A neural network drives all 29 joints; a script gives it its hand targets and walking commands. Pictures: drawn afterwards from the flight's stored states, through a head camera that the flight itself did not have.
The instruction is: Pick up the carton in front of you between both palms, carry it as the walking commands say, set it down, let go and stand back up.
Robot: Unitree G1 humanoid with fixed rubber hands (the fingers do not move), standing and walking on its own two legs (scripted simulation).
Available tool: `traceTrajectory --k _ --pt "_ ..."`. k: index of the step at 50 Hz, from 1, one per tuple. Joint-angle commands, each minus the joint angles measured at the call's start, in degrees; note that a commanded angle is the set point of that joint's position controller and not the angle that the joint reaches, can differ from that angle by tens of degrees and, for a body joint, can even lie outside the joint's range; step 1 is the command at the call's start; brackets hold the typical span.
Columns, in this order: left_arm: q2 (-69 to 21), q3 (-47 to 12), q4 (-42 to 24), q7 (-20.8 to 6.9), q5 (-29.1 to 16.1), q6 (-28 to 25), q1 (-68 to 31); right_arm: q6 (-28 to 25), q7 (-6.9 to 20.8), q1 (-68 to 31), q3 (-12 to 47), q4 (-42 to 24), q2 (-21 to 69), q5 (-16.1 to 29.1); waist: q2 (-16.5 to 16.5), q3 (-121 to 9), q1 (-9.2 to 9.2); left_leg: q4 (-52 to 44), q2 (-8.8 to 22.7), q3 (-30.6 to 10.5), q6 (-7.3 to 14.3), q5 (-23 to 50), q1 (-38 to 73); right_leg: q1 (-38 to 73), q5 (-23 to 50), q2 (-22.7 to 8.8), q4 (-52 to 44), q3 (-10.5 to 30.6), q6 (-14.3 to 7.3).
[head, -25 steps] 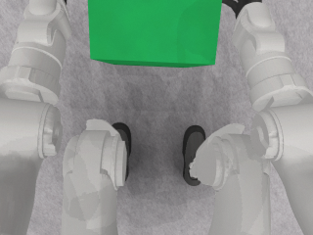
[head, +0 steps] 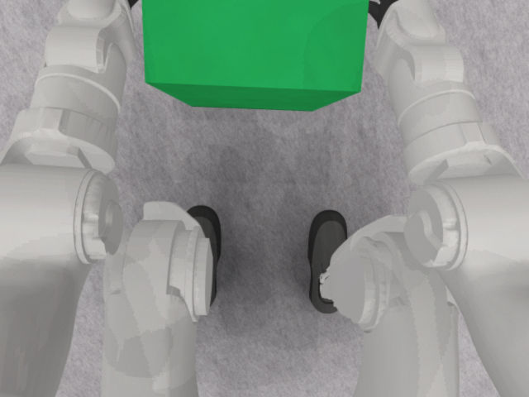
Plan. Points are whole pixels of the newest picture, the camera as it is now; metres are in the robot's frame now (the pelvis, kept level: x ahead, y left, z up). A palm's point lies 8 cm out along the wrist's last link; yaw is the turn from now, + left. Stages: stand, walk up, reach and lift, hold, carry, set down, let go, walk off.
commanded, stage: reach and lift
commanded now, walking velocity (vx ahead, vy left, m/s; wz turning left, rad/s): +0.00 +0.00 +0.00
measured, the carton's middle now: (255, 20) +0.55 +0.05 -0.23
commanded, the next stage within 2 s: none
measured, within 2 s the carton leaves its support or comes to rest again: leaves its support in 0.04 s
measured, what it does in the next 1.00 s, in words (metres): rises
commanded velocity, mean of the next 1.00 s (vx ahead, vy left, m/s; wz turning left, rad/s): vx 0.00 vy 0.00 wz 0.00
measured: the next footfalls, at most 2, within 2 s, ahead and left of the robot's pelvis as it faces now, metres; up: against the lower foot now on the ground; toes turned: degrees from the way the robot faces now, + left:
none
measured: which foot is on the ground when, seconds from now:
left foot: down 0.00-1.00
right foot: down 0.00-1.00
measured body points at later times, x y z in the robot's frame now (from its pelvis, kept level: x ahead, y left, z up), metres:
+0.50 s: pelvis +0.00 -0.01 +0.10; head +0.27 +0.04 +0.45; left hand +0.51 +0.20 +0.03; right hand +0.52 -0.10 +0.02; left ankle +0.12 +0.13 -0.33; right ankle +0.12 -0.12 -0.33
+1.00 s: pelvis +0.04 +0.00 +0.22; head +0.23 +0.03 +0.62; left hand +0.47 +0.19 +0.17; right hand +0.49 -0.11 +0.16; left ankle +0.12 +0.13 -0.33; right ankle +0.12 -0.12 -0.33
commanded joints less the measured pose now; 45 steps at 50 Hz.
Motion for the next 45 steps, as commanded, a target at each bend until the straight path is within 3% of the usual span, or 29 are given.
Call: traceTrajectory --k 1,3,5,7,8,9,10,11,13,14,16,19,21,22,24,27,28,30,31,32,36,37,38,39,40,42,43,44,45 --pt "-57.6 -13.9 -19.3 -16.3 -6.7 -0.3 -34.0 0.5 13.9 -32.0 18.7 -15.7 58.1 4.8 0.7 -78.2 2.31 -7.9 -6.1 5.1 1.1 22.5 34.6 36.5 18.6 6.2 -6.2 -3.9 -1.8" --pt "-62.6 -17.0 -22.3 -16.7 -6.8 1.1 -34.3 1.9 14.0 -30.9 18.1 -15.5 62.4 4.2 2.4 -89.4 0.88 -9.6 -6.4 6.3 0.7 21.0 39.4 43.6 18.1 6.3 -7.3 -5.6 -1.5" --pt "-62.0 -16.9 -29.3 -16.4 -6.2 2.8 -36.0 3.9 14.7 -34.9 19.3 -23.5 68.2 8.5 2.8 -104.1 5.35 -10.0 -6.6 6.9 1.5 28.2 48.7 43.6 22.3 6.3 -7.6 -4.8 -1.3" --pt "-68.3 -18.2 -29.6 -15.9 -6.4 3.9 -31.8 5.3 14.3 -29.5 19.6 -23.3 71.5 6.2 4.9 -108.1 1.49 -11.2 -7.5 7.6 -0.2 28.1 50.3 46.4 22.2 7.0 -10.2 -5.8 -1.0" --pt "-68.0 -15.6 -31.7 -15.5 -4.4 4.6 -28.0 6.4 14.1 -29.0 21.1 -25.6 72.6 6.3 2.6 -107.4 5.7 -12.1 -7.7 7.2 0.8 30.2 48.1 42.5 23.5 7.5 -10.7 -5.1 -0.5" --pt "-71.8 -18.4 -32.7 -15.5 -3.8 5.6 -29.5 6.8 14.5 -24.7 18.9 -25.3 73.3 4.5 7.7 -109.6 3.87 -14.7 -7.6 7.6 0.3 26.6 49.5 45.1 22.5 7.6 -12.0 -5.5 -0.9" --pt "-74.3 -19.5 -34.2 -15.4 -5.4 6.5 -27.4 6.7 14.9 -27.7 17.5 -29.2 71.6 3.3 4.7 -106.5 -0.88 -15.7 -8.1 5.3 0.4 26.5 50.2 37.8 19.4 7.8 -11.8 -8.6 0.0" --pt "-72.3 -17.4 -31.9 -15.0 -2.2 7.5 -22.3 7.2 14.7 -31.2 20.3 -32.6 72.0 4.7 5.2 -109.7 4.64 -16.4 -7.6 5.8 0.7 28.5 52.7 39.8 21.1 7.7 -12.3 -6.4 -0.5" --pt "-76.1 -11.1 -20.0 -15.3 3.0 10.4 -13.6 9.5 15.1 -24.9 13.6 -22.1 67.8 -4.9 2.7 -85.1 -0.13 -22.1 -9.3 5.4 1.0 12.5 36.5 32.8 8.7 7.4 -18.3 -7.4 -1.1" --pt "-72.9 -7.8 -18.5 -15.6 5.5 10.3 -15.5 10.4 15.9 -21.9 10.4 -19.9 70.5 -5.6 3.8 -74.0 1.33 -23.6 -8.2 4.7 1.5 6.3 33.1 24.6 1.9 7.0 -19.9 -5.3 -1.6" --pt "-77.4 -6.5 -16.6 -15.6 7.8 11.6 -13.3 10.1 16.6 -20.5 9.6 -24.5 70.6 -8.4 4.8 -83.0 -2.47 -25.5 -8.5 4.1 1.4 8.1 42.5 30.3 3.8 8.0 -22.4 -6.0 -1.2" --pt "-74.4 -2.2 -16.6 -16.3 11.2 11.2 -14.6 12.2 17.8 -20.0 6.0 -17.3 68.7 -11.6 0.6 -74.3 -0.61 -28.9 -8.4 3.3 1.8 6.4 36.2 27.7 2.0 7.3 -25.7 -5.6 -1.5" --pt "-74.2 -1.7 -14.1 -16.3 12.7 12.2 -14.6 11.7 17.6 -18.7 6.5 -19.6 69.3 -10.7 3.5 -76.1 1.71 -30.9 -9.0 5.1 0.9 5.6 41.0 28.9 -0.1 7.8 -29.0 -5.1 -1.5" --pt "-75.6 -1.0 -15.0 -16.4 11.9 11.9 -11.9 11.5 17.9 -20.5 7.5 -20.4 68.3 -10.2 0.6 -80.0 0.05 -31.5 -8.5 4.2 1.3 5.4 42.5 31.4 -0.3 8.1 -28.5 -6.5 -0.8" --pt "-77.6 -2.0 -18.4 -16.7 12.2 11.8 -12.2 11.6 17.6 -23.5 10.2 -24.4 71.0 -8.7 3.0 -86.2 4.47 -32.6 -8.9 5.1 1.2 8.0 47.5 35.0 1.0 7.6 -30.9 -4.9 -1.1" --pt "-77.3 -6.5 -20.0 -16.5 11.0 12.7 -13.8 12.6 18.4 -13.7 7.5 -17.7 73.3 -11.0 3.9 -85.4 -0.02 -36.3 -8.9 5.4 0.3 8.5 48.8 38.7 5.1 8.3 -32.9 -5.4 -0.8" --pt "-80.2 -6.3 -22.1 -16.6 11.8 12.6 -8.9 12.0 18.4 -12.9 10.4 -20.7 73.1 -10.4 3.2 -87.3 3.26 -36.2 -9.3 6.0 0.1 13.6 51.0 39.6 7.5 8.5 -34.3 -4.7 -0.6" --pt "-82.0 -8.8 -24.0 -17.0 9.0 12.5 -10.9 12.7 17.9 -8.6 10.3 -19.7 74.5 -12.0 4.2 -88.6 -3.01 -36.9 -9.3 5.4 -0.5 13.4 50.5 45.7 9.4 8.5 -36.3 -4.4 -0.9" --pt "-78.6 -11.2 -29.5 -17.2 8.8 12.1 -11.4 12.6 17.9 -15.3 13.8 -26.0 77.3 -8.8 2.1 -92.1 4.19 -37.2 -9.7 5.8 1.0 14.4 51.1 44.6 9.7 8.2 -34.9 -4.0 -0.1" --pt "-82.8 -9.3 -22.0 -17.3 8.3 13.3 -8.4 12.9 17.6 -11.5 14.6 -25.3 75.6 -10.6 0.1 -88.8 -2.22 -37.7 -9.4 4.8 0.3 15.6 52.6 47.5 10.9 7.5 -37.8 -4.1 -0.7" --pt "-82.1 -13.5 -27.2 -17.9 8.2 13.5 -5.4 12.6 17.8 -6.7 17.8 -27.1 78.3 -7.7 7.3 -93.0 0.85 -39.5 -9.4 6.1 -1.0 15.0 56.0 53.0 10.6 7.4 -41.1 -1.9 -1.1" --pt "-82.8 -13.0 -26.1 -17.4 8.2 13.3 -3.2 13.7 17.6 -6.4 16.1 -25.4 76.2 -10.2 4.3 -88.2 -2.99 -42.3 -9.7 4.7 -0.8 15.5 56.4 52.6 11.2 7.8 -41.5 -3.3 -0.8" --pt "-82.3 -13.3 -28.9 -17.5 10.0 13.4 -3.0 13.7 17.7 -6.9 18.1 -27.3 77.9 -8.3 2.4 -91.9 0.33 -42.9 -9.7 4.4 -0.2 16.0 60.8 52.9 10.9 8.6 -41.8 -3.9 0.3" --pt "-80.8 -11.7 -26.7 -17.2 10.0 13.1 -0.1 14.0 17.6 -2.0 18.1 -25.1 81.8 -8.6 -0.1 -91.3 -0.56 -43.4 -9.4 4.3 0.6 16.2 61.3 55.7 11.3 8.2 -44.3 -2.5 0.6" --pt "-84.7 -14.3 -26.8 -17.5 8.3 13.1 -2.3 13.4 17.7 -2.6 19.4 -27.6 80.7 -7.3 4.8 -91.5 0.16 -44.1 -9.7 5.4 -0.1 16.3 60.8 57.7 12.7 8.4 -44.4 -1.8 -0.4" --pt "-83.1 -15.0 -30.0 -16.5 9.1 12.2 2.9 13.3 18.3 0.9 21.4 -26.1 83.5 -5.7 3.1 -90.2 4.23 -46.9 -10.0 4.0 0.9 16.0 65.5 56.9 10.4 8.8 -46.0 -1.6 0.4" --pt "-84.3 -14.7 -27.0 -16.2 7.7 12.8 1.8 12.7 18.0 -2.6 21.1 -29.9 79.0 -5.3 2.6 -83.8 -2.13 -47.3 -9.1 2.6 0.2 16.2 65.5 54.6 9.8 8.8 -46.7 -3.1 0.1" --pt "-83.8 -14.9 -26.6 -16.7 10.6 13.2 5.3 13.1 18.2 -0.9 21.4 -27.5 78.1 -5.9 5.1 -84.3 4.6 -48.4 -9.5 4.2 0.1 16.5 65.1 57.2 10.9 8.4 -46.9 -1.9 0.3" --pt "-84.1 -15.1 -28.9 -16.1 9.4 12.8 2.8 13.0 18.1 1.7 21.2 -25.8 80.0 -6.1 4.2 -84.0 2.47 -48.8 -9.4 3.4 0.4 17.0 67.1 57.4 10.6 7.9 -48.3 -0.8 0.0"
